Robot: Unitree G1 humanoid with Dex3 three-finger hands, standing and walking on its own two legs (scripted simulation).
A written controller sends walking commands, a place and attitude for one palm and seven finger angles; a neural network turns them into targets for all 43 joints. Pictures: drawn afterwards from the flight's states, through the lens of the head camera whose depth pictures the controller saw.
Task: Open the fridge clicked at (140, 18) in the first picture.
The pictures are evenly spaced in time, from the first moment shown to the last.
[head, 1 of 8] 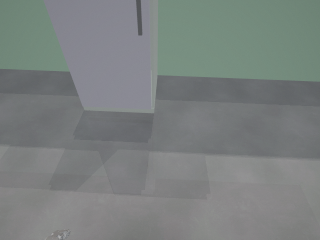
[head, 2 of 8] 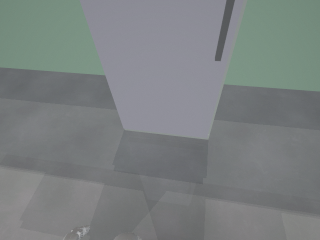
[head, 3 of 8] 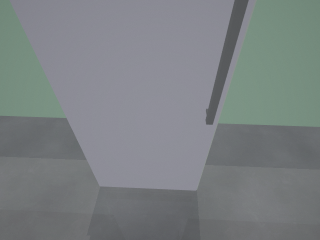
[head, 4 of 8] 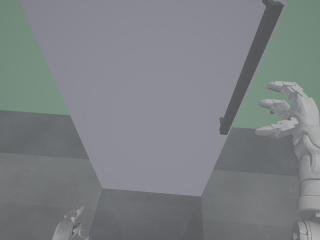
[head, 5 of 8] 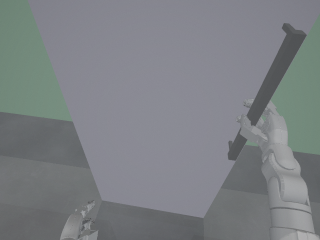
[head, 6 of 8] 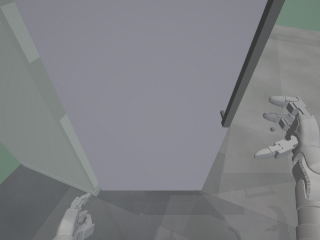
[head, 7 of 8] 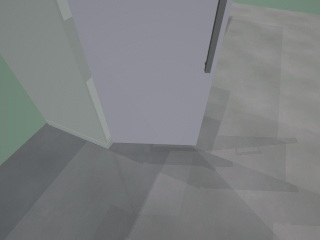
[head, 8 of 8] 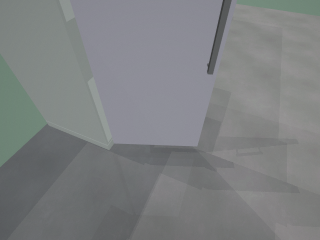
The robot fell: no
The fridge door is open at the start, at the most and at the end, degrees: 0 76 69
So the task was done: yes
